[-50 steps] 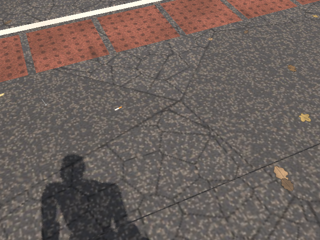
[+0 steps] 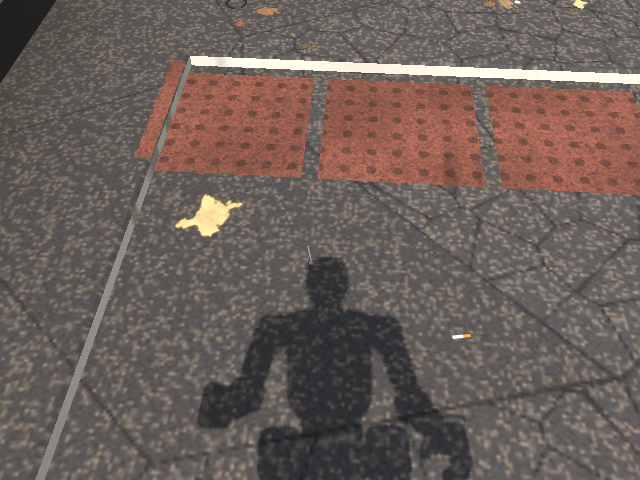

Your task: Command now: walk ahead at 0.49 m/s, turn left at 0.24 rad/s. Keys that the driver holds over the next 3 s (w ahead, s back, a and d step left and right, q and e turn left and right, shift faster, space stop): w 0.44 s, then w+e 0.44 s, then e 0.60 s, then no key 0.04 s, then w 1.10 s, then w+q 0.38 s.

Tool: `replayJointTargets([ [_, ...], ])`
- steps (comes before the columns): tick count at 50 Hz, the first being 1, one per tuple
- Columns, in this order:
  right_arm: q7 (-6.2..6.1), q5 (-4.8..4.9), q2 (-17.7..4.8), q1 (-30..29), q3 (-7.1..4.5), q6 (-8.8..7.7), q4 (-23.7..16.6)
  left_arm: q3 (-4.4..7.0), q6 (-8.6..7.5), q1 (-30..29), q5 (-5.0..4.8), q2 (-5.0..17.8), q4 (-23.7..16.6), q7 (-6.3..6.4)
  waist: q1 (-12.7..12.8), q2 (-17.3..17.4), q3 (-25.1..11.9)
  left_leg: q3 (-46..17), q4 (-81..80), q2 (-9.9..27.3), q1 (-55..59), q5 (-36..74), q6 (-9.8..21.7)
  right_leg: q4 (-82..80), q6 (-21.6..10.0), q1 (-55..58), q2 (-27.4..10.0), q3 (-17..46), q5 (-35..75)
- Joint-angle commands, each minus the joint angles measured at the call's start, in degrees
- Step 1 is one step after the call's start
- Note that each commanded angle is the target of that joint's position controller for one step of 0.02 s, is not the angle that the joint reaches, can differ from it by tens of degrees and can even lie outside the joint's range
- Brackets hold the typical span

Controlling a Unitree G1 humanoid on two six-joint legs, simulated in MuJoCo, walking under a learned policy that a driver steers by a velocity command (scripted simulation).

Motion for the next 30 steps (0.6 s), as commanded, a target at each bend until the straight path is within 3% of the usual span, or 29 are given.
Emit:
replayJointTargets([
  [1, 0.08, -0.52, -4.2, -1.2, -1.24, -0.92, -5.8, 0.55, -0.24, 2.1, 0.35, 3.8, -1.4, -0.14, -0.5, -4.2, -2.2, -1.3, -3.6, 8.0, -12.7, 4.5, 0.4, -16.2, -11.6, 11.4, -16.0, 20.0, 1.4],
  [2, 0.18, -0.41, -2.9, -1.3, -0.85, -0.79, -5.9, 0.64, -0.26, 2.9, 0.06, 4.4, -0.8, -0.13, -0.7, -4.9, -1.6, 0.2, -7.4, 8.3, -12.3, 4.4, 0.2, -17.4, -11.9, 10.2, -15.4, 17.7, 3.7],
  [4, 0.30, -1.16, -1.7, -5.4, -0.11, -0.79, -8.1, 1.24, -0.31, 4.6, -0.30, 7.1, 0.0, 0.18, 0.1, -4.5, -0.2, 2.1, -16.4, 8.9, -13.1, 5.5, -0.7, -19.3, -12.9, 9.0, -16.0, 14.7, 8.1],
  [6, 0.80, -1.65, -1.5, -7.0, 0.30, -1.30, -8.5, 1.91, -0.05, 5.2, -0.14, 9.6, 0.1, 0.47, 0.6, -4.0, -2.1, 3.6, -22.2, 8.5, -9.3, 14.5, -1.5, -18.6, -12.6, 8.2, -14.9, 10.7, 10.6],
  [8, 1.31, -1.10, -2.7, -11.2, 0.06, -1.97, -9.6, 1.62, 0.15, 7.4, -1.13, 8.9, 1.2, 0.85, 2.0, -4.3, -0.8, 3.0, -28.8, 8.5, -10.8, 25.3, -1.8, -16.9, -11.1, 9.8, -13.7, 8.1, 10.6],
  [10, 1.79, -0.97, -2.5, -15.2, 0.35, -2.39, -10.8, 1.27, 0.73, 9.4, -1.94, 8.4, 2.2, 1.29, 3.4, -5.0, 0.7, 3.6, -38.0, 7.4, -10.0, 31.3, -1.7, -14.9, -8.8, 10.4, -12.4, 6.5, 7.4],
  [15, 3.05, -0.01, -4.5, -20.6, 0.02, -2.03, -13.2, 1.70, 2.07, 12.0, -1.65, 10.3, 3.4, 1.85, 5.0, -5.3, 2.1, 2.3, -44.1, 6.9, -7.9, 27.4, -0.7, -7.0, -6.9, 13.8, -16.5, 10.2, -1.6],
  [17, 3.06, -0.04, -5.2, -18.5, -0.27, -2.10, -12.6, 1.84, 2.98, 12.2, -1.50, 10.8, 3.8, 1.81, 3.2, -3.8, 1.9, 3.4, -46.0, 6.5, -4.2, 22.9, 0.6, -1.7, -5.8, 14.6, -16.6, 10.4, 0.4],
  [18, 2.93, -0.19, -6.3, -13.2, -1.03, -2.23, -10.7, 1.72, 3.48, 12.1, -1.34, 10.5, 3.9, 1.61, 0.6, -2.0, -0.6, 4.9, -47.9, 5.6, 2.8, 23.0, 1.7, 5.5, -5.0, 14.0, -14.5, 8.6, 4.7],
  [19, 2.74, -0.74, -8.5, -4.0, -2.21, -2.31, -7.6, 0.92, 3.45, 11.9, -0.80, 8.5, 3.6, 1.42, -3.2, 0.0, -5.9, 5.9, -46.1, 5.5, 15.1, 24.1, 2.7, 17.0, -3.5, 9.3, -11.0, 5.7, 6.8],
  [20, 2.31, -1.85, -12.1, 6.3, -3.11, -2.07, -5.4, -0.66, 2.94, 12.4, 0.70, 4.0, 2.1, 1.17, -6.4, 8.3, -14.1, -3.4, -40.3, 14.9, 32.2, 32.7, 4.8, 37.1, -1.2, -4.1, -7.5, 2.2, -11.4],
  [21, 2.33, -2.03, -14.0, 6.6, -2.74, -0.97, -6.3, -1.41, 1.60, 19.9, 0.98, 1.6, 2.8, 0.90, -2.1, 17.9, -15.5, -15.9, -35.2, 20.7, 41.8, 46.4, 8.6, 53.6, 1.1, -20.9, -3.2, 3.5, -30.4],
  [22, 2.79, -0.60, -15.8, 11.7, -4.11, -0.26, -4.3, -1.41, 0.06, 20.0, -1.96, 4.0, 1.1, 0.68, -4.8, 18.8, -20.6, -32.0, -46.6, 26.5, 45.4, 21.6, 16.0, 57.4, 1.4, -30.5, -3.1, 6.1, -26.6],
  [23, 2.74, -0.57, -12.4, 8.8, -3.44, -0.48, -4.4, -0.51, -0.06, 11.6, -3.48, 7.4, 0.2, 1.41, -5.8, 7.3, -12.4, -30.5, -51.3, 25.3, 38.8, 11.1, 14.6, 59.2, 1.1, -34.8, -6.1, 5.6, -21.6],
  [24, 2.90, -0.85, -8.5, 1.7, -1.91, -0.77, -6.0, -0.04, 0.83, 5.4, -2.18, 9.0, -0.8, 2.22, -4.7, -0.6, -5.4, -22.1, -53.7, 21.5, 28.6, 14.6, 10.5, 56.1, 0.5, -32.2, -8.0, 4.5, -15.3],
  [25, 2.89, -2.03, -7.9, -3.6, -1.26, -1.76, -7.0, 0.23, 1.47, 6.8, -1.80, 7.7, -0.8, 2.41, -0.8, 1.9, -4.2, -17.6, -54.5, 20.9, 20.6, 22.2, 10.5, 50.0, 0.9, -27.3, -9.9, 7.1, -7.5],
  [26, 2.90, -1.82, -6.8, -5.9, -1.37, -2.59, -6.8, 0.23, 2.25, 8.3, -0.96, 7.0, -0.3, 2.38, 1.0, 3.7, -3.0, -13.7, -54.8, 18.8, 17.0, 28.9, 9.2, 45.8, 1.4, -23.8, -11.4, 7.8, -5.2],
  [27, 2.62, -1.61, -5.7, -5.9, -1.31, -3.08, -5.7, 0.44, 2.91, 9.1, -0.64, 6.1, 0.3, 2.17, 1.9, 4.3, -2.0, -7.6, -56.3, 15.9, 13.7, 32.1, 7.1, 41.9, 1.8, -20.4, -11.4, 8.3, -2.9],
  [28, 2.20, -2.15, -6.1, -4.9, -1.55, -3.35, -4.8, 0.31, 3.28, 8.9, -0.80, 4.7, 0.4, 2.22, 1.9, 3.5, -2.4, -4.9, -57.5, 14.9, 13.0, 34.3, 6.6, 40.3, 2.0, -19.0, -10.6, 7.6, -1.1],
  [30, 1.28, -2.29, -6.4, -2.4, -1.82, -3.64, -2.9, 0.18, 3.34, 6.2, -0.70, 3.5, -0.8, 2.02, 1.1, 1.8, -1.5, -1.0, -58.5, 15.1, 14.9, 41.3, 6.4, 34.6, 2.0, -21.3, -9.2, 9.2, 3.0],
])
